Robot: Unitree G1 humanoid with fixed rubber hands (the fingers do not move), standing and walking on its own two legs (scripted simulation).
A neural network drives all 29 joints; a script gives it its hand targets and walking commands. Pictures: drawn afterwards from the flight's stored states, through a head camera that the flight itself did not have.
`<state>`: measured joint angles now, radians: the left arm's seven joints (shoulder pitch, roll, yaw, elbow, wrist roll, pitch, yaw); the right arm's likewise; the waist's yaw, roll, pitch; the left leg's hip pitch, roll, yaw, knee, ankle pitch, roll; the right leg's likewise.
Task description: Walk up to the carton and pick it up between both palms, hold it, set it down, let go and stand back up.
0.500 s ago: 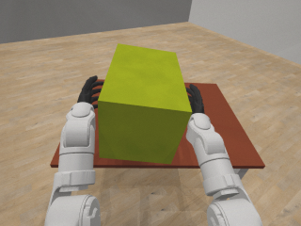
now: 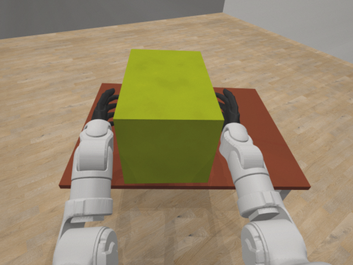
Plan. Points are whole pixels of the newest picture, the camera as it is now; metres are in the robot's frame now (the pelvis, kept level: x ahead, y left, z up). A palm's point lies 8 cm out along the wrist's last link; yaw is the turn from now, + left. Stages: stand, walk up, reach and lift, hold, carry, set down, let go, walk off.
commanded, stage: hold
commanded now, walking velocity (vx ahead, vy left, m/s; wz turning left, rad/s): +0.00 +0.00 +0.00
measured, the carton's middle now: (166, 110) +0.44 +0.02 +0.14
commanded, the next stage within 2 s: none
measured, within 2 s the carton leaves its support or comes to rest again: neither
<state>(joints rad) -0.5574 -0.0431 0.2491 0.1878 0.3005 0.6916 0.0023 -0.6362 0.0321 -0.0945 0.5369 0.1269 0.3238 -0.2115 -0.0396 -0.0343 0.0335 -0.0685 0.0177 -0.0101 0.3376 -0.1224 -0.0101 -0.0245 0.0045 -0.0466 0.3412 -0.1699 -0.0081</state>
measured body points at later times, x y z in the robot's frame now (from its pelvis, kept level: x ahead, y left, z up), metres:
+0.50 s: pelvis +0.00 +0.00 +0.00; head -0.08 +0.02 +0.44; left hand +0.35 +0.17 +0.19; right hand +0.35 -0.12 +0.17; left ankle +0.05 +0.13 -0.75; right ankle +0.02 -0.11 -0.75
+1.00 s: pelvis +0.01 +0.00 +0.00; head -0.03 +0.01 +0.45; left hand +0.38 +0.16 +0.17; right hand +0.39 -0.13 +0.16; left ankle +0.05 +0.13 -0.75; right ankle +0.02 -0.11 -0.75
